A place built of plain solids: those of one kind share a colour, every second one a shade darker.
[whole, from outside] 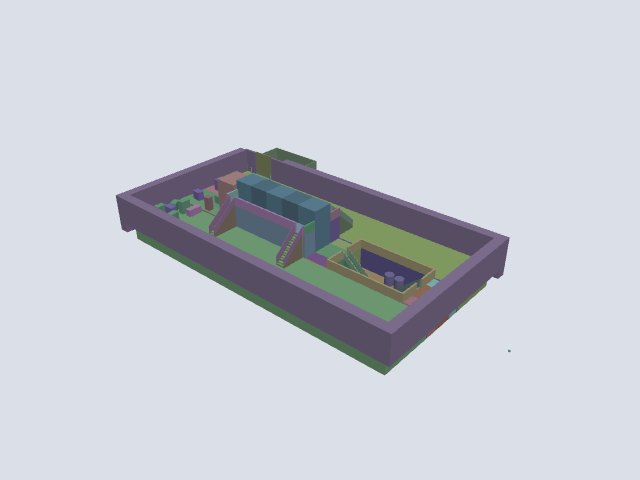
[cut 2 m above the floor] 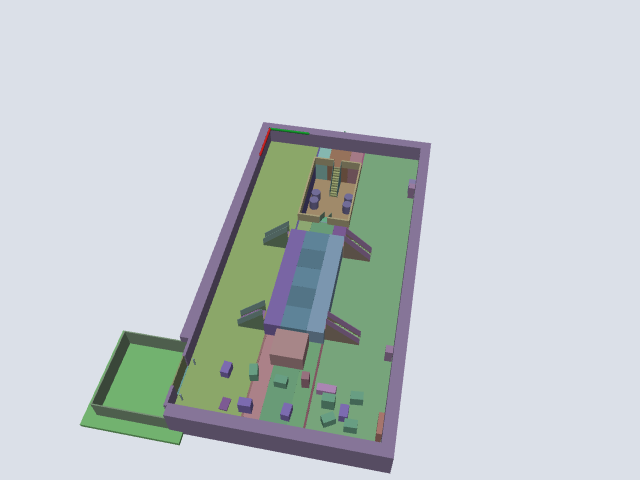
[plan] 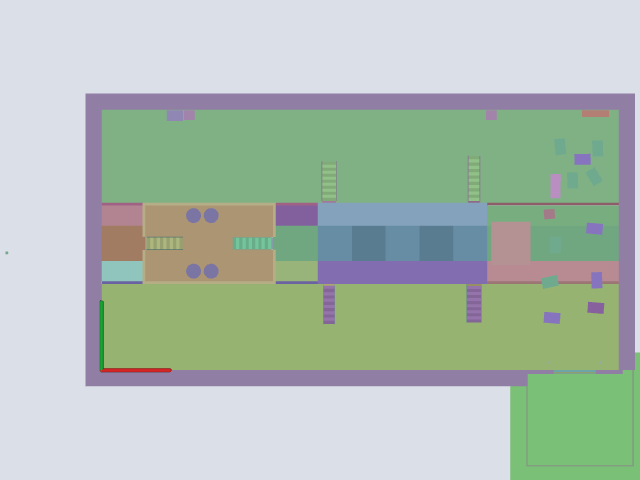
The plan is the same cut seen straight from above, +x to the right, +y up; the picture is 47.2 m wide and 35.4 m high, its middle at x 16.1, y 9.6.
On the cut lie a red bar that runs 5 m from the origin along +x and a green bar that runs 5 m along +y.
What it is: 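A newspaper printing works; a press hall with its printing units in a row, railed galleries along them reached by steep steel stairs, a reel room sunk beside the press with a steep flight down at each end, and a mailroom with shut dock doors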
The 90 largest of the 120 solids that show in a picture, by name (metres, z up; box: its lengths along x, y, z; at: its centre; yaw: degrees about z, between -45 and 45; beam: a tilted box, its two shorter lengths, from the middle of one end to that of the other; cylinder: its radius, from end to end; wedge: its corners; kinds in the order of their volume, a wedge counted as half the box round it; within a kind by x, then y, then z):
{
 "floor_hall6a_tile_1": {"box": [38.12, 6.86, 2.9], "at": [19.07, 15.78, -1.45]},
 "floor_hall0a_tile_1": {"box": [38.12, 6.34, 2.9], "at": [19.07, 3.18, -1.45]},
 "wall_plaster_1": {"box": [1.2, 21.6, 3.6], "at": [-0.59, 9.61, 1.4]},
 "wall_plaster_2": {"box": [32.62, 1.2, 4.7], "at": [15.12, -0.59, 0.85]},
 "wall_plaster_3": {"box": [40.52, 1.2, 3.6], "at": [19.07, 19.81, 1.4]},
 "wall_plaster_4": {"box": [2.2, 0.3, 4.7], "at": [32.23, -0.14, 0.85]},
 "wall_plaster_5": {"box": [2.0, 0.3, 4.7], "at": [37.43, -0.14, 0.85]},
 "wall_plaster_6": {"box": [1.2, 20.4, 4.7], "at": [38.73, 10.21, 0.85]},
 "floor_hall3b_tile_1": {"box": [25.5, 2.6, 2.9], "at": [25.38, 9.35, -1.45]},
 "press_unit_metal_1": {"box": [2.5, 2.6, 5.15], "at": [17.18, 9.35, 2.52]},
 "press_unit_metal_2": {"box": [2.5, 2.6, 5.15], "at": [19.68, 9.35, 2.52]},
 "press_unit_metal_3": {"box": [2.5, 2.6, 5.15], "at": [22.18, 9.35, 2.52]},
 "press_unit_metal_4": {"box": [2.5, 2.6, 5.15], "at": [24.68, 9.35, 2.52]},
 "press_unit_metal_5": {"box": [2.5, 2.6, 5.15], "at": [27.18, 9.35, 2.52]},
 "floor_galan_metal_1": {"box": [12.5, 1.7, 3.23], "at": [22.18, 11.5, 1.22]},
 "floor_galas_metal_1": {"box": [12.5, 1.7, 3.23], "at": [22.18, 7.2, 1.22]},
 "press_folder_metal_1": {"box": [2.9, 3.2, 4.45], "at": [30.18, 9.35, 2.17]},
 "yard_yard_asphalt_1": {"box": [10.3, 9.6, 0.4], "at": [35.28, -3.49, -1.3]},
 "floor_hall3a_tile_1": {"box": [3.2, 2.6, 2.9], "at": [1.61, 9.35, -1.45]},
 "floor_reela_concrete_1": {"box": [9.42, 5.6, 0.4], "at": [7.92, 9.35, -2.7]},
 "floor_hall2b_tile_1": {"box": [3.3, 1.5, 2.9], "at": [14.28, 7.3, -1.45]},
 "floor_hall4b_tile_1": {"box": [3.3, 1.5, 2.9], "at": [14.28, 11.4, -1.45]},
 "floor_hall2a_tile_1": {"box": [3.2, 1.5, 2.9], "at": [1.61, 7.3, -1.45]},
 "floor_hall4a_tile_1": {"box": [3.2, 1.5, 2.9], "at": [1.61, 11.4, -1.45]},
 "floor_hall1a_tile_1": {"box": [15.92, 0.2, 2.9], "at": [7.97, 6.45, -1.45]},
 "floor_hall5a_tile_1": {"box": [15.92, 0.2, 2.9], "at": [7.97, 12.25, -1.45]},
 "pallets_mail_1": {"box": [1.2, 0.8, 1.22], "at": [33.05, 6.51, 0.61], "yaw": 12.5},
 "pallets_mail_2": {"box": [0.8, 1.2, 1.04], "at": [33.47, 9.24, 0.52], "yaw": -2.4},
 "pallets_mail_3": {"box": [0.8, 1.2, 1.18], "at": [33.81, 16.48, 0.59], "yaw": 5.7},
 "pallets_mail_4": {"box": [0.8, 1.2, 1.65], "at": [34.73, 14.0, 0.83], "yaw": 0.8},
 "pallets_mail_5": {"box": [0.8, 1.2, 1.04], "at": [36.32, 14.26, 0.52], "yaw": 31.1},
 "pallets_mail_6": {"box": [0.8, 1.2, 1.22], "at": [36.58, 16.35, 0.61], "yaw": 1.9},
 "fence_metal_1": {"box": [0.12, 7.12, 2.6], "at": [31.37, -3.55, -0.2]},
 "fence_metal_2": {"box": [7.94, 0.12, 2.6], "at": [35.28, -7.05, -0.2]},
 "fence_metal_3": {"box": [0.12, 7.24, 2.6], "at": [39.19, -3.49, -0.2]},
 "rail_reela_1": {"box": [0.2, 2.32, 1.1], "at": [3.11, 7.71, 0.55]},
 "rail_reela_2": {"box": [0.2, 2.32, 1.1], "at": [3.11, 10.99, 0.55]},
 "rail_reela_3": {"box": [9.82, 0.2, 1.1], "at": [7.92, 6.45, 0.55]},
 "rail_reela_4": {"box": [9.82, 0.2, 1.1], "at": [7.92, 12.25, 0.55]},
 "rail_reela_5": {"box": [0.2, 2.34, 1.1], "at": [12.73, 7.72, 0.55]},
 "rail_reela_6": {"box": [0.2, 2.34, 1.1], "at": [12.73, 10.98, 0.55]},
 "floor_hall2c_tile_1": {"box": [9.7, 1.5, 0.4], "at": [33.28, 7.3, -0.2]},
 "floor_hall4c_tile_1": {"box": [9.7, 1.5, 0.4], "at": [33.28, 11.4, -0.2]},
 "reel_1": {"cylinder": 0.55, "from": [6.77, 7.3, -2.55], "to": [6.77, 7.3, -1.25]},
 "reel_2": {"cylinder": 0.55, "from": [6.77, 11.4, -2.55], "to": [6.77, 11.4, -1.25]},
 "reel_3": {"cylinder": 0.55, "from": [8.07, 7.3, -2.55], "to": [8.07, 7.3, -1.25]},
 "reel_4": {"cylinder": 0.55, "from": [8.07, 11.4, -2.55], "to": [8.07, 11.4, -1.25]},
 "step_galan_1": {"box": [1.01, 0.25, 2.68], "at": [16.77, 12.59, 1.29]},
 "step_galan_2": {"box": [1.01, 0.25, 2.48], "at": [16.77, 12.81, 1.19]},
 "step_galan_3": {"box": [1.01, 0.25, 2.28], "at": [16.77, 13.04, 1.09]},
 "step_galan_4": {"box": [1.01, 0.25, 2.07], "at": [16.77, 13.26, 0.99]},
 "step_galan_5": {"box": [1.01, 0.25, 1.87], "at": [16.77, 13.48, 0.89]},
 "step_galan_6": {"box": [1.01, 0.25, 1.67], "at": [16.77, 13.7, 0.78]},
 "step_galan_7": {"box": [1.01, 0.25, 1.47], "at": [16.77, 13.92, 0.68]},
 "step_galan_8": {"box": [1.01, 0.25, 1.26], "at": [16.77, 14.15, 0.58]},
 "step_galan_9": {"box": [0.82, 0.24, 2.32], "at": [27.46, 13.06, 1.11]},
 "step_galan_10": {"box": [0.82, 0.24, 1.37], "at": [27.46, 14.25, 0.64]},
 "load_cartons_mail_1": {"box": [1.2, 0.8, 1.01], "at": [33.21, 3.86, 0.51], "yaw": -4.6},
 "load_cartons_mail_2": {"box": [1.2, 0.8, 1.15], "at": [35.46, 15.55, 0.57], "yaw": 0.8},
 "load_cartons_mail_3": {"box": [1.2, 0.8, 1.13], "at": [36.35, 10.44, 0.57], "yaw": -5.0},
 "load_cartons_mail_4": {"box": [0.8, 1.2, 1.5], "at": [36.51, 6.63, 0.75], "yaw": 1.6},
 "step_galas_1": {"box": [0.79, 0.25, 2.01], "at": [16.77, 5.41, 0.96]},
 "step_galas_2": {"box": [1.04, 0.24, 1.14], "at": [27.46, 4.54, 0.52]},
 "step_galas_3": {"box": [1.04, 0.24, 1.36], "at": [27.46, 4.76, 0.63]},
 "step_galas_4": {"box": [1.04, 0.24, 1.58], "at": [27.46, 4.99, 0.74]},
 "step_galas_5": {"box": [1.04, 0.24, 1.79], "at": [27.46, 5.21, 0.85]},
 "step_galas_6": {"box": [1.04, 0.24, 2.01], "at": [27.46, 5.44, 0.96]},
 "step_galas_7": {"box": [1.04, 0.24, 2.23], "at": [27.46, 5.66, 1.06]},
 "step_galas_8": {"box": [1.04, 0.24, 2.45], "at": [27.46, 5.89, 1.17]},
 "step_galas_9": {"box": [1.04, 0.24, 2.67], "at": [27.46, 6.11, 1.28]},
 "rail_galan_1": {"wedge": [[17.27, 12.47, 2.91], [17.27, 12.47, 3.83], [17.27, 15.41, 0.23], [17.27, 15.41, 1.16], [17.32, 12.47, 2.91], [17.32, 12.47, 3.83], [17.32, 15.41, 0.23], [17.32, 15.41, 1.16]]},
 "rail_galan_2": {"box": [9.69, 0.2, 1.1], "at": [22.16, 12.25, 3.38]},
 "rail_galan_3": {"wedge": [[27.0, 12.47, 2.93], [27.0, 12.47, 3.83], [27.0, 15.82, 0.26], [27.0, 15.82, 1.17], [27.05, 12.47, 2.93], [27.05, 12.47, 3.83], [27.05, 15.82, 0.26], [27.05, 15.82, 1.17]]},
 "rail_galan_4": {"wedge": [[27.87, 12.47, 2.93], [27.87, 12.47, 3.83], [27.87, 15.82, 0.26], [27.87, 15.82, 1.17], [27.92, 12.47, 2.93], [27.92, 12.47, 3.83], [27.92, 15.82, 0.26], [27.92, 15.82, 1.17]]},
 "shelf_1": {"box": [2.0, 0.5, 2.0], "at": [36.41, 18.92, 1.0]},
 "cage_1": {"box": [0.8, 0.72, 1.68], "at": [6.46, 18.81, 0.84]},
 "cage_2": {"box": [0.8, 0.72, 1.66], "at": [28.74, 18.81, 0.83]},
 "floor_sill_concrete_1": {"box": [3.1, 0.3, 1.5], "at": [34.88, -0.14, -0.75]},
 "shutter_metal_1": {"box": [3.1, 0.12, 3.3], "at": [34.88, -0.19, 1.65]},
 "bench_mail_1": {"box": [0.75, 1.8, 0.9], "at": [33.47, 13.58, 0.45], "yaw": -0.3},
 "pallets_1": {"box": [1.2, 0.8, 1.16], "at": [5.4, 18.77, 0.58]},
 "cage_mail_1": {"box": [0.8, 0.72, 1.73], "at": [33.02, 11.51, 0.87], "yaw": 4.6},
 "step_reelaa_1": {"box": [0.26, 0.88, 2.13], "at": [3.7, 9.35, -1.48]},
 "step_reelaa_2": {"box": [0.26, 0.88, 1.3], "at": [4.65, 9.35, -1.9]},
 "floor_hall1b_tile_1": {"box": [9.7, 0.2, 0.4], "at": [33.28, 6.45, -0.2]},
 "floor_hall5b_tile_1": {"box": [9.7, 0.2, 0.4], "at": [33.28, 12.25, -0.2]},
 "rail_galane_1": {"box": [0.2, 1.7, 1.1], "at": [28.33, 11.5, 3.38]},
 "rail_galanw_1": {"box": [0.2, 1.7, 1.1], "at": [16.03, 11.5, 3.38]},
 "rail_galasw_1": {"box": [0.2, 1.7, 1.1], "at": [16.03, 7.2, 3.38]},
 "step_reelab_1": {"box": [0.25, 0.83, 1.78], "at": [11.68, 9.35, -1.66]}
}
